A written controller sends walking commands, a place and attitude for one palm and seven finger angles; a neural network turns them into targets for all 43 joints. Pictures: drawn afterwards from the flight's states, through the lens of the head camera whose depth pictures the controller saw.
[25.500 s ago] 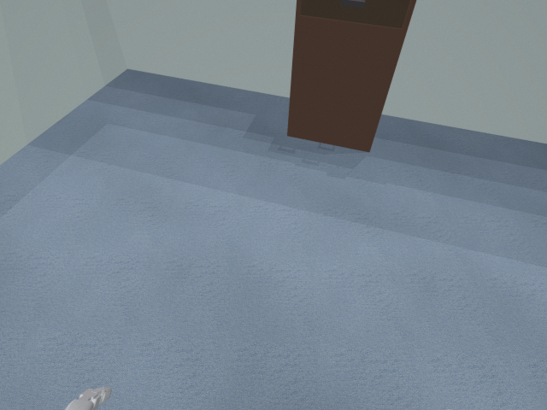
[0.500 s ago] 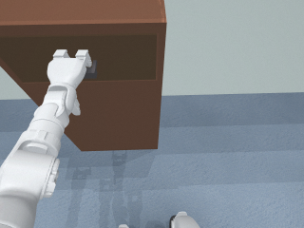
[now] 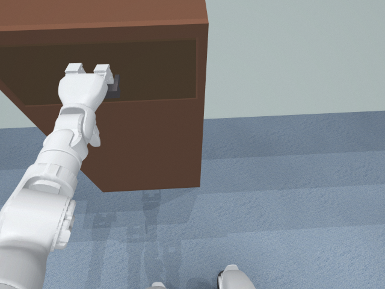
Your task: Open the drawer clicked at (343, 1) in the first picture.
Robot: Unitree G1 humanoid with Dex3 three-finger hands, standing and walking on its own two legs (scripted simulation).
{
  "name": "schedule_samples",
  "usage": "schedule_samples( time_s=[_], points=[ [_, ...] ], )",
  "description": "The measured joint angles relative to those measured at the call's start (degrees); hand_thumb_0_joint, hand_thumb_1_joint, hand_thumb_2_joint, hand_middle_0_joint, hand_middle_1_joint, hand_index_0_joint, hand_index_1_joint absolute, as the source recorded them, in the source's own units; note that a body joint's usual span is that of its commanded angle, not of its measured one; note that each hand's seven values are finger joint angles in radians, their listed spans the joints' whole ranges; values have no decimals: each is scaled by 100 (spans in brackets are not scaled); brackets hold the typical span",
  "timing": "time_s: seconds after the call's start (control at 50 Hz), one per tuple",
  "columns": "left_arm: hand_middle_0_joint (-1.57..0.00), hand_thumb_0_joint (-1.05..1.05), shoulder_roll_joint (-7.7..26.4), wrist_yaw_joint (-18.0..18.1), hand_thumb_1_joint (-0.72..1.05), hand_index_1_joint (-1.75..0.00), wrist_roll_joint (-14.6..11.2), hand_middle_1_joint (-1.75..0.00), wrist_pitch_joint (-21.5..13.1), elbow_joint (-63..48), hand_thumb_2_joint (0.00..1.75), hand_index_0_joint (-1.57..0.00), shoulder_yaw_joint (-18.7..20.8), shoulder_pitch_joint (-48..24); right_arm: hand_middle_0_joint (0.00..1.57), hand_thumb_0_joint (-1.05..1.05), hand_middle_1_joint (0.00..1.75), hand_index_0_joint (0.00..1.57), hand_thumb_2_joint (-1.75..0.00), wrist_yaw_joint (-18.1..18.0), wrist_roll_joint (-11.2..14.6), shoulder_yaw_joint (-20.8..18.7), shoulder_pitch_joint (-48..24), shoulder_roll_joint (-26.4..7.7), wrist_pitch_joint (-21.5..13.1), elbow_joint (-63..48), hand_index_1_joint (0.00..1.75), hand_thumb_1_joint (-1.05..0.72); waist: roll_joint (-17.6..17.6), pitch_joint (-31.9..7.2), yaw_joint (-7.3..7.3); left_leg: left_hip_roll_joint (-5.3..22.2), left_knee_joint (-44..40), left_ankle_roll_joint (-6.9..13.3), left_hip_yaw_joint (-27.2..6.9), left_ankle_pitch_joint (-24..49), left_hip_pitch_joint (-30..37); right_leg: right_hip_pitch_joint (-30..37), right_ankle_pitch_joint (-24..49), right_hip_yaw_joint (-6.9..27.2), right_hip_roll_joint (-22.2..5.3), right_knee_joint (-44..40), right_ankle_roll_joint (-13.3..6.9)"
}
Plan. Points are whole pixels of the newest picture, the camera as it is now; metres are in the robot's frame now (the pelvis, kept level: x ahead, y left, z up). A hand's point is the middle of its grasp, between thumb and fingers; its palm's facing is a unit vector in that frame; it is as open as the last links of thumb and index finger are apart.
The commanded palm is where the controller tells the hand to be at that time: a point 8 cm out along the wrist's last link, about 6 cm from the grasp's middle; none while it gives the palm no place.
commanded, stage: lift the fingers back up to retry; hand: left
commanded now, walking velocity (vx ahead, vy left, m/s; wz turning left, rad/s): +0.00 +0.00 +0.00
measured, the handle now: (98, 85) +0.56 +0.20 +0.06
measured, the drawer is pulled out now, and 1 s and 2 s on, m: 0.00 0.00 0.00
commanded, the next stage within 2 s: re-aim the fingers above the handle in 0.84 s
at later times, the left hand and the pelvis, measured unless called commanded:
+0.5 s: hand (91, 99) +0.50 +0.20 +0.08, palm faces -0.02 -0.01 -1.00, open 13.9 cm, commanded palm +0.48 +0.21 +0.15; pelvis +0.02 -0.01 +0.02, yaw +0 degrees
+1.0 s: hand (88, 98) +0.48 +0.20 +0.10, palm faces -0.02 -0.01 -1.00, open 13.9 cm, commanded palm +0.46 +0.21 +0.17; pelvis +0.03 -0.01 +0.03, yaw +1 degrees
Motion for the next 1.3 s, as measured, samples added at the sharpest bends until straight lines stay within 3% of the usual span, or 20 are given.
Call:
schedule_samples(
  time_s=[0.12,0.38,0.52,0.62,0.74,0.86,1.0,1.12,1.22,1.3],
  points=[
    [-20,0,-30,44,-49,-118,9,-127,28,0,30,-30,-31,-32,20,0,30,20,-90,5,2,-24,-57,-47,10,17,30,-91,-13,-1,15,0,-3,-14,-40,2,-14,-2,-13,-40,-4,-1,-13],
    [-22,0,3,-299,-49,-114,-95,-121,-44,-191,30,-31,112,277,20,0,30,20,-90,-83,11,-76,-162,-52,36,-56,30,-91,47,143,-16,41,-481,-46,-62,117,582,583,68,-72,33,-434,-42],
    [-28,0,13,-279,-49,-116,-107,-120,-291,-643,30,-32,227,463,20,0,30,20,-90,-99,-2,-95,-177,-26,42,-18,30,-91,77,196,71,44,-737,-61,-100,162,888,891,76,-114,31,-654,-52],
    [-30,0,-31,-255,-49,-118,-156,-120,-50,-715,30,-32,128,378,20,0,30,20,-90,-34,34,-109,-247,-33,103,42,30,-91,120,157,154,39,-920,-66,-126,194,1107,1111,80,-142,24,-810,-53],
    [-31,0,-149,-604,-49,-119,-282,-120,277,-728,30,-32,-33,333,20,0,30,20,-90,-12,78,-88,-370,-49,216,5,30,-91,165,117,221,31,-1189,-61,-129,265,1421,1404,113,-149,15,-1021,-50],
    [-32,0,-240,-948,-49,-119,-318,-120,69,-1038,30,-31,-55,676,20,0,30,20,-90,-49,75,-68,-474,-44,306,-164,30,-91,134,130,281,36,-1346,-65,-103,303,1648,1593,124,-125,23,-1114,-56],
    [-32,0,-237,-638,-49,-120,-168,-120,-299,-1311,30,-32,-8,943,20,0,30,20,-90,-78,35,-99,-597,-14,234,-206,30,-91,51,251,346,26,-1302,-88,-144,312,1657,1613,110,-163,8,-1056,-76],
    [-32,0,-196,-338,-49,-120,-167,-120,-56,-1236,30,-32,-50,844,20,0,30,20,-90,-26,29,-138,-614,-5,185,-56,30,-91,86,239,396,14,-1286,-99,-192,347,1626,1615,141,-209,-10,-1068,-82],
    [-32,0,-191,-536,-49,-120,-263,-120,220,-877,30,-32,-151,597,20,0,30,20,-90,-39,71,-75,-614,0,231,40,30,-91,93,243,347,1,-1342,-92,-201,400,1684,1673,186,-217,-23,-1116,-83],
    [-32,0,-216,-786,-49,-120,-311,-120,109,-849,30,-32,-208,569,20,0,30,20,-90,-88,70,-65,-538,-4,231,-2,30,-91,89,256,299,-3,-1377,-85,-178,433,1719,1699,226,-193,-23,-1149,-80]
  ],
)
